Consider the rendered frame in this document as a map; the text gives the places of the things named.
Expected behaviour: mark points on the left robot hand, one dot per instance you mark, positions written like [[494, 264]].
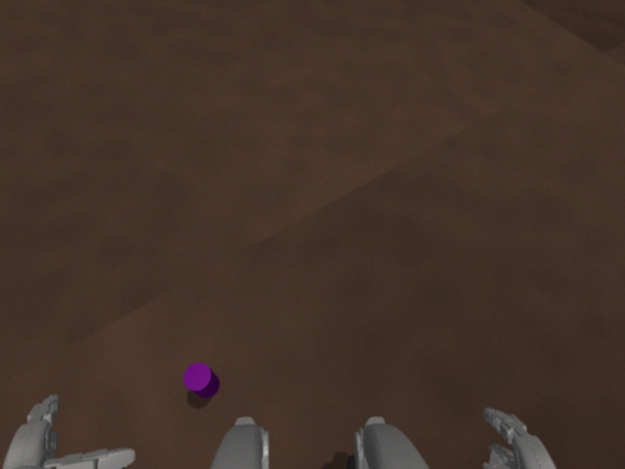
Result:
[[35, 444]]

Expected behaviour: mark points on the can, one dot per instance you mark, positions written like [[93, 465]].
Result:
[[201, 380]]

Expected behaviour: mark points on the right robot hand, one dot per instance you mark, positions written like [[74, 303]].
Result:
[[528, 451]]

